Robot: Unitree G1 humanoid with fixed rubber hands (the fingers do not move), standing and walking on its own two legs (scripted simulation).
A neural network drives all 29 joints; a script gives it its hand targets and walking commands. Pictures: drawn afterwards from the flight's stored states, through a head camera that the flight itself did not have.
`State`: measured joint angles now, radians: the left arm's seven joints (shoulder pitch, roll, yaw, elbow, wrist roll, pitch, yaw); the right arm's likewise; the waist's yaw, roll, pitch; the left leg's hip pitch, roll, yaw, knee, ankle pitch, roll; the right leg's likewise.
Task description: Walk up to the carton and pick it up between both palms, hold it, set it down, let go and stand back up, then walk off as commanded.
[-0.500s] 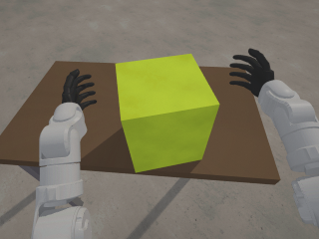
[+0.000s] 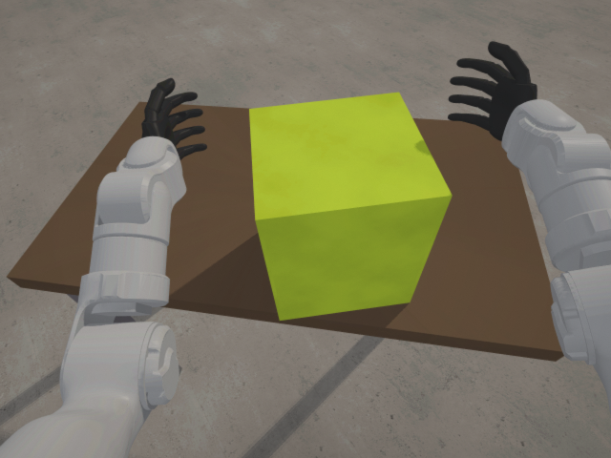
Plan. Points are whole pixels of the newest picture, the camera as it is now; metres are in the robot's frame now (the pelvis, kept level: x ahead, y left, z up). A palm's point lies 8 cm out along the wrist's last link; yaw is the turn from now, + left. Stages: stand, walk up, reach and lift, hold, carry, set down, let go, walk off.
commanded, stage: reach and lift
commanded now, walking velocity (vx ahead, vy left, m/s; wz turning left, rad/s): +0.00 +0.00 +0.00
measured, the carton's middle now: (335, 213) +0.45 +0.05 +0.05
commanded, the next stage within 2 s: none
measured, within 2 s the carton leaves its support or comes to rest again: neither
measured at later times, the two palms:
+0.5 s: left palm (190, 207) +0.39 +0.25 +0.10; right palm (466, 169) +0.49 -0.12 +0.12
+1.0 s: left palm (214, 206) +0.41 +0.22 +0.09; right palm (456, 166) +0.50 -0.10 +0.12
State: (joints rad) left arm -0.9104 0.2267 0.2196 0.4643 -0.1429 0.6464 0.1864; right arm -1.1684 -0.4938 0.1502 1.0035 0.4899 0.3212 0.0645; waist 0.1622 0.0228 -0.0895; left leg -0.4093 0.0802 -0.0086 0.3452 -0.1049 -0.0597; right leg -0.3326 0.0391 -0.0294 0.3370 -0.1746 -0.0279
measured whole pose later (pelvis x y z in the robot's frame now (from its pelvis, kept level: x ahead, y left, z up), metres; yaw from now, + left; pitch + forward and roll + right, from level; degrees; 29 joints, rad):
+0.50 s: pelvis +0.00 +0.00 -0.01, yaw +0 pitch +16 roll -2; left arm -0.81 0.11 0.18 0.77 -0.08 0.19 0.18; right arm -1.08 -0.38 0.07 1.22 0.34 0.03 0.08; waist 0.20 0.02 -0.15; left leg -0.56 0.09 -0.02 0.40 -0.11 -0.06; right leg -0.47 0.05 -0.03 0.36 -0.16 -0.03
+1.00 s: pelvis +0.00 +0.00 -0.01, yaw +0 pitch +17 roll -2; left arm -0.83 0.04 0.21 0.88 -0.01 0.03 0.18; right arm -1.11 -0.32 0.04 1.30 0.29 -0.07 0.05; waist 0.19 0.02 -0.19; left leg -0.59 0.09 -0.02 0.41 -0.12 -0.06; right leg -0.49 0.05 -0.03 0.36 -0.17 -0.02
